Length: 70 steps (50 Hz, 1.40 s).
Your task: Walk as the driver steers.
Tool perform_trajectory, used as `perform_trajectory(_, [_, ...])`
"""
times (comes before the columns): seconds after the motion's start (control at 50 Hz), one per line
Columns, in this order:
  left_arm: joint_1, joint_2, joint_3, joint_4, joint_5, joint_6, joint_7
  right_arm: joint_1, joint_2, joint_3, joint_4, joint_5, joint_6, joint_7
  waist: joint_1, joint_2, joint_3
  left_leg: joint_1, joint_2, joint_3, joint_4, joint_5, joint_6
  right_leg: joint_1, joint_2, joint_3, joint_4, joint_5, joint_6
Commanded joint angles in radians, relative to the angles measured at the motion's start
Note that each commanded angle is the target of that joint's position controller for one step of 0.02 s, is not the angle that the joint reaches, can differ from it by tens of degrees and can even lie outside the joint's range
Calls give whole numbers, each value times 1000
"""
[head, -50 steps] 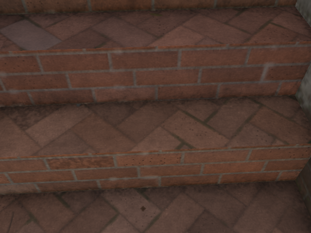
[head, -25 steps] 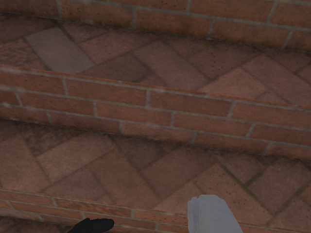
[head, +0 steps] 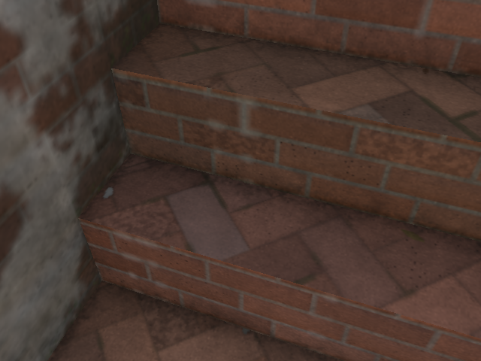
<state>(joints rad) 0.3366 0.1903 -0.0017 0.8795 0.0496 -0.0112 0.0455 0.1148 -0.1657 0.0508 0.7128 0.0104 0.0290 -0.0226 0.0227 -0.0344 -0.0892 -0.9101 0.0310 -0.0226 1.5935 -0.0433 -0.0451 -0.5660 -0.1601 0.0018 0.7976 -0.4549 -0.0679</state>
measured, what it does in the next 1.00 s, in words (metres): steps to the left, turning right: left foot 0.25 m lower, then right foot 0.24 m higher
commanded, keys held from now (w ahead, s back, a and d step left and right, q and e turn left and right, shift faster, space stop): w+e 0.44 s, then e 0.56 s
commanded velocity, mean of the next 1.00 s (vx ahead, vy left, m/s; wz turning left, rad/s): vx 0.33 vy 0.00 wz -0.49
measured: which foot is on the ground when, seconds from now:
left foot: up 0.00-0.22, down 0.24-0.46, up 0.48-0.84, down 0.86-1.00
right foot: down 0.00-0.14, up 0.16-0.32, down 0.34-0.70, up 0.72-1.00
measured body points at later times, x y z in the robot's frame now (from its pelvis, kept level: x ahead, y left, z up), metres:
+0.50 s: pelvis +0.02 +0.16 -0.13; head +0.02 +0.19 +0.32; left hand +0.30 +0.24 -0.19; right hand -0.12 -0.06 -0.26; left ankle -0.05 +0.28 -0.83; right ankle +0.07 +0.02 -0.71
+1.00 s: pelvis -0.12 +0.28 -0.22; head -0.08 +0.29 +0.22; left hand +0.16 +0.34 -0.33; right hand -0.21 +0.03 -0.33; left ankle +0.00 +0.36 -0.95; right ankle -0.19 +0.15 -0.80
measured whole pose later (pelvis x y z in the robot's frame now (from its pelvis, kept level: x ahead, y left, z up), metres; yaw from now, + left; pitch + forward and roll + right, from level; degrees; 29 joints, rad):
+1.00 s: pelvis -0.12 +0.28 -0.22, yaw -31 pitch +1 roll +2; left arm 0.10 0.17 -0.01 0.60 -0.02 0.07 0.04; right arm 0.36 -0.21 -0.02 0.68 -0.03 0.08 -0.13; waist -0.05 -0.10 0.02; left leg -0.36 0.04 0.16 0.54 -0.19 0.02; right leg -0.78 -0.08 0.07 1.55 -0.28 0.18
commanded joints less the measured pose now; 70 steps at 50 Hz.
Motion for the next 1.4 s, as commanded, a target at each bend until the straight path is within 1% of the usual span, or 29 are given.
perform_trajectory(0.02, [-154, 191, 56, -155, -22, -13, 30, 16, -79, -27, -62, 5, 2, -30, -45, -194, -16, 109, 71, -31, -192, -75, -32, -18, -149, 305, -287, -368, -94])
perform_trajectory(0.12, [-261, 142, 57, -247, -68, -8, 40, 278, -25, -11, -17, -10, -12, 5, -138, -111, -58, 564, 44, 114, -725, 100, 31, -189, -49, 207, 62, -368, 2])
perform_trajectory(0.16, [-328, -20, 9, -329, -51, 16, 11, 378, -67, -37, 117, -52, -39, 47, -145, 196, 75, 562, 21, 186, -1177, 488, 90, -214, 151, -77, 557, -106, 109])
perform_trajectory(0.2, [-200, -130, -24, -346, -86, 22, 25, 238, 41, -3, 149, -49, -49, 62, 0, 252, 187, 688, 161, 123, -1678, 834, 93, -295, 261, -28, 960, -202, 64])
perform_trajectory(0.24, [-26, -234, -59, -360, -62, -8, -22, 186, -64, -4, 213, -75, -60, 42, 163, 292, 121, 944, 211, 175, -1484, 1696, -43, -530, 320, 24, 1545, -371, 25])
perform_trajectory(0.26, [-422, -230, -115, -522, -25, -109, -63, 549, -226, -80, 299, -63, -98, 42, -93, 387, -35, 986, 130, 125, -1105, 2450, -79, -447, 201, -337, 1270, -330, 60])
perform_trajectory(0.3, [-682, -225, -140, -575, -33, -169, -121, 608, -151, -66, 341, -44, -35, -16, -146, 198, -188, 962, 158, 85, -1128, 2022, 61, -371, 142, -268, 877, -253, 54])
perform_trajectory(0.34, [-613, -128, -120, -554, -65, -91, -94, 433, -274, -88, 230, -7, -45, -59, -48, 210, -294, 703, 300, -73, -1283, 1844, 168, 89, 152, -159, 601, -363, 39])
perform_trajectory(0.38, [-209, 3, -36, -406, -34, -19, -42, 312, -349, -97, 222, -7, -116, -9, 161, 147, -467, 728, 289, 57, -1126, 2324, 201, 338, 151, -33, 716, -216, -65])
perform_trajectory(0.4, [-112, 13, -20, -335, -17, 17, -20, 293, -402, -126, 241, 16, -118, 16, 197, 168, -441, 748, 253, 99, -1044, 2111, 209, 260, 185, -17, 645, -311, -91])
perform_trajectory(0.44, [-165, 45, 6, -310, -33, 70, 17, 248, -304, -104, 241, -53, -95, 47, 180, 148, -247, 452, 185, 97, -1007, 1398, 252, 307, 193, 85, 456, -357, -133])
perform_trajectory(0.48, [-279, 78, 33, -312, -26, 95, 59, 157, -149, -65, 170, -83, -77, 48, 125, -137, -114, 379, 24, 81, -633, 161, 209, 99, 52, 428, 116, -346, -205])
perform_trajectory(0.52, [-303, 24, 3, -305, 34, 48, 55, 282, -84, -65, 111, 29, -68, 49, -27, -95, 33, 563, -30, -249, 19, -634, 202, -541, -71, 698, 32, -470, -185])
perform_trajectory(0.58, [-514, -12, -7, -283, -41, 8, -1, 562, -16, -43, 130, -51, -13, -1, -244, -12, 109, 557, -91, 35, -26, -278, 134, -613, 18, 216, 153, -346, -14])
perform_trajectory(0.66, [-710, -13, -21, -322, -31, 12, -26, 718, -94, -52, 131, -50, 72, -73, -367, -100, 114, 652, -74, 129, -213, 52, 34, -660, 57, -25, 372, -30, 74])
perform_trajectory(0.76, [-477, -299, -78, -357, -85, 24, 45, 366, -63, -14, 69, -140, 79, -6, -65, 188, 72, 542, 113, 89, -1150, 566, 189, -595, 327, 57, 1793, -191, 139])
perform_trajectory(0.78, [-48, -172, -50, -451, -112, 91, 81, -20, -615, -119, -14, -78, 6, 4, 335, 639, 130, 106, 665, -733, -1492, -120, 364, -489, 84, 267, 1873, -179, 191])
perform_trajectory(0.8, [64, 13, 6, -354, -69, 101, 75, -134, -382, -84, -52, -34, -8, -1, 320, 337, 134, 461, 501, -407, -1323, -328, 220, -681, 91, 298, 1654, 53, 255])
perform_trajectory(0.82, [-82, 182, 54, -299, -47, 86, 76, 12, -166, -49, -59, -47, 15, -72, 66, 36, 79, 614, 276, -186, -1236, -293, 205, -588, 200, 199, 1503, 192, 289])
perform_trajectory(0.86, [-377, 7, 25, -333, -36, 23, 63, 442, -195, -58, 19, -48, 33, -97, -130, -208, -28, 916, 144, -82, -1104, 238, 220, -584, 290, 155, 1354, 192, 227])
perform_trajectory(0.9, [-393, -12, 13, -377, -56, 6, 3, 572, -198, -88, 31, -47, 36, -118, -116, 23, -57, 1144, 204, -8, -1116, 503, 280, -644, 231, 99, 1299, 72, 236])
perform_trajectory(0.96, [-389, 49, 8, -459, -69, 57, -24, 139, -303, -148, -160, -47, 33, -120, -4, 315, -135, 865, 353, -183, -1271, -219, 267, -353, -28, 154, 652, 254, 257])
perform_trajectory(1.1, [-109, 126, 77, -258, -84, 93, -38, 227, -168, -126, -125, -23, 42, -111, -40, 84, 39, 529, 163, 121, -1003, -558, 107, 263, 188, -119, -273, 0, 37])
perform_trajectory(1.12, [-59, 104, 70, -211, -78, 85, -47, 215, -98, -111, -141, -41, 43, -96, -35, -59, 100, 262, 73, 215, -576, -583, 32, 336, 121, 51, -250, 180, -20])
perform_trajectory(1.14, [-18, 297, 102, -245, -52, 48, -50, 111, -60, -106, -246, -82, 25, -81, -11, -341, 62, -41, -66, 64, -168, -694, -31, 276, -163, 709, -442, 425, -263])
perform_trajectory(1.16, [-97, 340, 108, -277, -1, 2, -59, -21, -103, -125, -262, -49, 11, -80, 18, -255, 123, -99, -76, -99, 119, -683, -32, 135, -288, 897, -649, 158, -358])
perform_trajectory(1.18, [-204, 303, 89, -288, 16, -17, -57, -25, -139, -130, -259, -19, -1, -79, -47, -194, 225, -39, -42, -146, 110, -516, -5, -6, -198, 705, -656, -18, -241])
perform_trajectory(1.24, [-319, 223, 69, -304, -59, 6, -21, 125, -248, -159, -193, -89, -10, -83, -119, -120, 144, 170, -22, -39, -108, -104, -32, -9, 27, 365, -519, -89, -63])
perform_trajectory(1.4, [-176, 105, 39, -293, -32, 15, 36, 94, -90, -94, -176, -24, -4, -54, -12, -170, -30, 408, -12, 3, -659, -260, -36, 249, 6, 319, -507, -144, -46])
Velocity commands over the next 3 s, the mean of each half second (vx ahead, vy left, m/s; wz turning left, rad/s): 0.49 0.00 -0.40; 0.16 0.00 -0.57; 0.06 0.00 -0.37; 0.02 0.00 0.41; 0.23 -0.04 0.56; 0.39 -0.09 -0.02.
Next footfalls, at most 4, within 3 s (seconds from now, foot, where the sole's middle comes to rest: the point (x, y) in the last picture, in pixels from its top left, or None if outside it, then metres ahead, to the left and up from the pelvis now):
0.24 left None -0.07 0.28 -0.98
0.34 right None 0.12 0.00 -0.74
0.86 left None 0.03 0.34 -0.99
1.10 right None -0.23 0.17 -0.99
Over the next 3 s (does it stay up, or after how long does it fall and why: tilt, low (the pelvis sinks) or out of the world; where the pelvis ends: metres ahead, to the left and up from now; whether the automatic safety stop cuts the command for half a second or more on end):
stays up -0.20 0.28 -0.22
